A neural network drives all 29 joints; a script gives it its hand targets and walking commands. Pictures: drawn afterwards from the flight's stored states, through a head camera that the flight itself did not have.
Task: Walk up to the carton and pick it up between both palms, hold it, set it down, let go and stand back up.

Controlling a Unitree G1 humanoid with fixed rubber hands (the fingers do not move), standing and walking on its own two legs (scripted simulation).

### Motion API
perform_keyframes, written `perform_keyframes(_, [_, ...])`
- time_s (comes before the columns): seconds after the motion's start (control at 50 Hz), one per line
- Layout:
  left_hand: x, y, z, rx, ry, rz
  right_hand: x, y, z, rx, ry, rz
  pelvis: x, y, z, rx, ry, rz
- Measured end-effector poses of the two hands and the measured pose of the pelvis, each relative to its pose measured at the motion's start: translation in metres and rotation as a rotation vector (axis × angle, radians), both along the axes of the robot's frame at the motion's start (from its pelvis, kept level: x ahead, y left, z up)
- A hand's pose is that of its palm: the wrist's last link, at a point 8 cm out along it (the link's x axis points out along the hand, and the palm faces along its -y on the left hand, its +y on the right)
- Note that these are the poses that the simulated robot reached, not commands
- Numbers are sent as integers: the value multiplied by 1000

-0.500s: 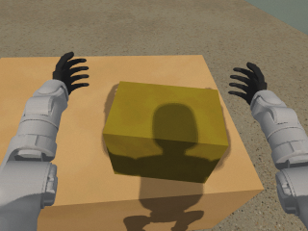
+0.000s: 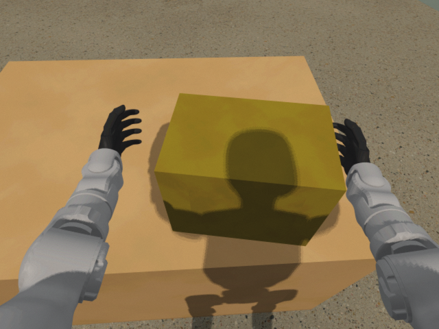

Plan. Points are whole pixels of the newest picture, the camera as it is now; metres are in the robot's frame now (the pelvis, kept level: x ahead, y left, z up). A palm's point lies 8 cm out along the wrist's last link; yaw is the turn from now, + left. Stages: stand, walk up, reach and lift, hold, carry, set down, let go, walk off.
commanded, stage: reach and lift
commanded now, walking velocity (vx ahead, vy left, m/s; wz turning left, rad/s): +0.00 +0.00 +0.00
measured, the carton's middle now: (245, 172) +0.44 -0.04 +0.00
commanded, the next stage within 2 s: none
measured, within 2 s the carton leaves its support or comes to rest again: leaves its support in 1.96 s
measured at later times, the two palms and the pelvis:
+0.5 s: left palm (126, 157) +0.44 +0.20 +0.06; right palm (350, 163) +0.41 -0.23 +0.06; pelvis -0.01 -0.01 -0.01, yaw +1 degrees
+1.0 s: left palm (145, 158) +0.44 +0.16 +0.05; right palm (348, 166) +0.41 -0.23 +0.06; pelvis -0.01 -0.01 -0.01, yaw -1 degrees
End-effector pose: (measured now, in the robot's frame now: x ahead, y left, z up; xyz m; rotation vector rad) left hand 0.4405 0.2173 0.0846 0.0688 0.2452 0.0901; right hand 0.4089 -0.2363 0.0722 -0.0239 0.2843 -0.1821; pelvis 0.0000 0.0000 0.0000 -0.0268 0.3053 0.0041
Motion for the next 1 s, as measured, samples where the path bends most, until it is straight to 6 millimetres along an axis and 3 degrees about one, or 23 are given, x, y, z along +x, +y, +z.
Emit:
perform_keyframes(0.1, [5,-8,0,2,5,-27,5,-2,3,-24,-6,4,0,-1,-3,2,8,-3])
perform_keyframes(0.26, [-5,-12,-20,4,23,-33,0,-5,-6,-17,-5,-22,1,-6,-5,1,16,0])
perform_keyframes(0.44, [-6,-13,-27,-9,-8,-9,4,2,-12,-26,-19,-3,-6,-13,-11,7,53,5])
perform_keyframes(0.72, [-2,-58,-32,-53,-17,-86,1,5,-12,-18,-33,-45,-10,-14,-14,15,62,-5])
perform_keyframes(1.0, [-1,-56,-30,-48,-24,-61,0,7,-14,-3,-38,-76,-8,-7,-15,15,51,-21])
